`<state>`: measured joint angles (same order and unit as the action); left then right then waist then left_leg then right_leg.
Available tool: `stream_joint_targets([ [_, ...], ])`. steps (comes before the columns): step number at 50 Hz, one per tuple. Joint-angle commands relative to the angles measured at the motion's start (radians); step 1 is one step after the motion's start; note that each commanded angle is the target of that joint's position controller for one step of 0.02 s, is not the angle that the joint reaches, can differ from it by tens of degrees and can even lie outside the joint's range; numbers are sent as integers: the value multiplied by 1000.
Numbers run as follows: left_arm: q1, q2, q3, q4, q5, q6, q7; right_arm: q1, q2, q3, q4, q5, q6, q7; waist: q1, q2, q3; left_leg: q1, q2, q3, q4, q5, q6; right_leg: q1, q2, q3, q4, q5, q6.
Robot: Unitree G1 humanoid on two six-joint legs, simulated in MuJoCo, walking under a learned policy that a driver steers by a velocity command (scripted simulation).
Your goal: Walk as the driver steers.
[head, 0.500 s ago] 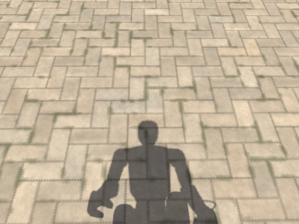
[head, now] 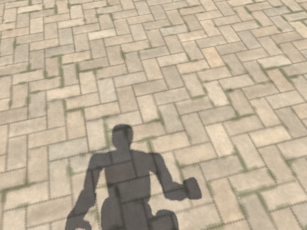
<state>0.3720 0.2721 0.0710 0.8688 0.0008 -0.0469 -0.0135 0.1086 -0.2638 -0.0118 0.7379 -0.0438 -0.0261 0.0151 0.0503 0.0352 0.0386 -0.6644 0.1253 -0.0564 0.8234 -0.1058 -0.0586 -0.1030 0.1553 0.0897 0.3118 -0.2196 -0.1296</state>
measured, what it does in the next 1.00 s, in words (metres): walks ahead: left foot, then right foot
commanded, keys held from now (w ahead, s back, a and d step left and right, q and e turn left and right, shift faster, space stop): w+e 0.04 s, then e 0.28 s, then q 0.68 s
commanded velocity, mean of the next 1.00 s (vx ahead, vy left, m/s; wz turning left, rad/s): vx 0.14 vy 0.00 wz -0.04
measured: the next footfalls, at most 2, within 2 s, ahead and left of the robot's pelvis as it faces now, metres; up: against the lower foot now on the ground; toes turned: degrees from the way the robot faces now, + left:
left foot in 0.18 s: +0.28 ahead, +0.14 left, +0.00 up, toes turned -7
right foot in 0.58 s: +0.23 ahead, -0.08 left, +0.00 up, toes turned -10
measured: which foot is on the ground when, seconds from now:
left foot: up 0.00-0.16, down 0.18-0.58, up 0.60-0.88, down 0.90-1.00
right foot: down 0.00-0.16, up 0.18-0.56, down 0.58-0.90, up 0.92-1.00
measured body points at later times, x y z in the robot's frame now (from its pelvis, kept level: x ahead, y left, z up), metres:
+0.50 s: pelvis +0.18 +0.05 +0.00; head +0.21 +0.05 +0.45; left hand +0.38 +0.26 -0.12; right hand +0.18 -0.22 -0.12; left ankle +0.24 +0.14 -0.74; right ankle +0.18 -0.08 -0.71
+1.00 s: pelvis +0.17 +0.07 -0.01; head +0.19 +0.09 +0.44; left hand +0.29 +0.34 -0.14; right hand +0.27 -0.21 -0.11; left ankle +0.16 +0.14 -0.74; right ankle +0.17 -0.07 -0.69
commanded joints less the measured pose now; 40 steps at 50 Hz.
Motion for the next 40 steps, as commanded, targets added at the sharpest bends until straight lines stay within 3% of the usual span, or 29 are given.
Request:
stream_joint_targets([
  [1,68,160,39,-44,4,-9,7,-121,-71,-11,-94,7,-14,3,34,-92,-7,11,-59,51,-107,80,-4,11,-238,209,-58,325,-109],
  [3,84,166,40,-46,11,-4,12,-159,-76,-9,-113,12,-24,3,46,-96,-1,28,-88,53,-167,66,7,49,-246,224,-1,446,-99],
  [5,64,175,43,-56,16,2,22,-119,-88,-11,-111,14,-37,-4,21,-109,-16,133,-126,45,-245,29,29,51,-238,233,87,596,-56],
  [7,8,188,46,-75,12,0,25,33,-132,-26,-67,13,-54,-19,-50,-120,-73,347,-165,43,-338,27,61,18,-202,247,227,698,2],
  [8,-23,180,43,-84,-4,-8,19,151,-160,-35,-43,5,-71,-29,-119,-83,-131,532,-112,20,-412,156,89,-49,-144,212,393,640,35],
  [9,-12,100,20,-129,-25,-17,18,295,-238,-51,-39,-14,-79,-44,-156,40,-286,795,155,-188,-364,402,141,-199,-84,133,675,238,67],
  [10,150,63,16,-144,-48,-4,32,264,-299,-69,-56,-3,-56,-38,-73,267,-436,955,417,-512,-362,715,293,-403,49,18,919,-468,86],
  [11,158,147,27,-96,2,19,42,220,-209,-60,-69,21,-37,-33,-53,105,-390,849,360,-492,-353,639,300,-430,-55,27,999,-385,81],
  [12,75,154,32,-99,14,30,33,168,-119,-34,-79,25,-33,-35,-58,41,-258,728,292,-333,-380,589,275,-442,-76,14,988,-318,94],
  [13,34,132,30,-108,17,39,24,124,-81,-21,-80,20,-28,-36,-46,28,-178,641,233,-217,-418,551,245,-449,-109,-2,953,-274,109],
  [15,15,109,27,-116,29,70,-2,101,-90,-23,-73,22,-24,-43,-33,111,-109,520,165,-84,-475,535,236,-420,-126,-31,933,-221,139],
  [17,6,89,22,-130,23,83,-12,123,-104,-29,-59,19,-33,-37,-26,107,-124,480,156,-38,-491,593,257,-384,-112,-32,902,-188,145],
  [20,-17,52,3,-137,27,88,-12,121,-104,-30,-34,17,-39,-31,-10,95,-135,440,147,1,-507,569,274,-340,-102,-19,755,-149,139],
  [23,-59,12,-29,-131,28,93,-8,97,-81,-18,-10,20,-34,-17,-12,134,-136,383,91,41,-517,438,250,-193,-127,-66,475,-86,130],
  [25,-93,20,-37,-128,28,91,3,130,-104,-25,14,23,-21,-6,-35,148,-126,385,76,-1,-497,332,248,-136,-118,-105,351,-76,132],
  [27,-86,37,-38,-122,31,79,16,130,-138,-38,18,35,1,-1,-13,103,-93,323,57,-41,-449,150,214,-30,-112,-121,153,8,115],
  [28,-91,71,-34,-126,38,68,25,158,-130,-39,19,32,8,1,-19,52,-80,271,45,-70,-433,44,170,25,-169,-55,82,38,101],
  [29,-79,132,-28,-142,53,56,37,177,-69,-26,-4,33,10,8,-34,-91,-103,232,-15,-36,-324,-116,118,66,-371,142,-1,64,70],
  [30,-157,208,-4,-148,25,62,46,217,-19,-15,-11,49,20,1,-81,-290,-69,243,-155,99,-239,-334,88,-83,-484,226,-50,91,-24],
  [31,-175,167,-6,-159,23,60,47,191,-87,-35,6,38,38,-7,-36,-252,-38,268,-150,74,-75,-416,83,-150,-487,213,-55,69,-75],
  [33,-199,115,-20,-158,26,58,56,200,-110,-63,11,37,58,-11,-59,-195,-14,215,-158,49,139,-428,84,-152,-458,130,-42,256,-99],
  [35,-225,88,-24,-158,21,54,65,240,-88,-67,24,25,66,-14,-87,-181,-46,209,-145,59,179,-397,71,-96,-422,30,6,420,-85],
  [38,-213,81,-19,-150,23,56,66,202,-49,-59,7,30,72,-7,-61,-182,-76,241,-134,86,64,-384,53,-38,-414,-28,56,445,-73],
  [40,-199,103,-7,-141,25,60,60,172,-48,-58,-15,37,79,1,-39,-214,-89,281,-136,104,-30,-373,57,-25,-428,-30,76,415,-72],
])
